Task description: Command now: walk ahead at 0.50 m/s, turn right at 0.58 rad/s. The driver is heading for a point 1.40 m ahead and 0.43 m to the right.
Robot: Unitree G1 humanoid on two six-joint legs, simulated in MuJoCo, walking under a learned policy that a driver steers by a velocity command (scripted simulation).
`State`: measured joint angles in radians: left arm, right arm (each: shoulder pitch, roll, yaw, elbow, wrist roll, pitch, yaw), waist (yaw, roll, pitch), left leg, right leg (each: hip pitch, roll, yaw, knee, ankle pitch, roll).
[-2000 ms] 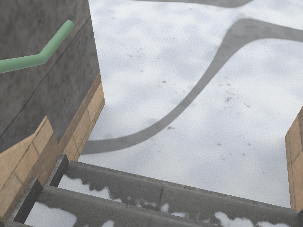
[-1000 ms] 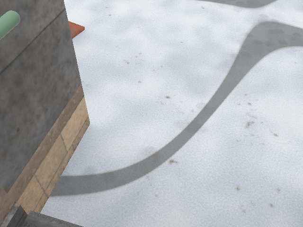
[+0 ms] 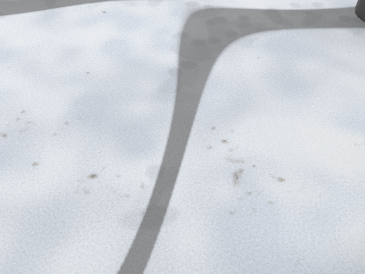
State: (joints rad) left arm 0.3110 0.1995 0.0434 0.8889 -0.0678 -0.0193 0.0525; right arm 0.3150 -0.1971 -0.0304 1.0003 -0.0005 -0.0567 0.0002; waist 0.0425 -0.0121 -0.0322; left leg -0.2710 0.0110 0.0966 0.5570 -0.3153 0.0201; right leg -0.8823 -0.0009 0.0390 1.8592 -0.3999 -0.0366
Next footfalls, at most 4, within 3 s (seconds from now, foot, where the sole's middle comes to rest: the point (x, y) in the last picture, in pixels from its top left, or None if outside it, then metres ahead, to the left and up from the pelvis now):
0.28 right None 0.31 -0.14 -0.77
0.74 left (210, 252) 0.62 -0.05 -0.77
1.22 right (293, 226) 0.73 -0.38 -0.77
1.74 left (259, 154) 1.10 -0.28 -0.77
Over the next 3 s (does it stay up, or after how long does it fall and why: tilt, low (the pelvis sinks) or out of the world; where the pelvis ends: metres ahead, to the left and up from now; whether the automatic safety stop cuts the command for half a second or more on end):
stays up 1.18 -0.41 0.01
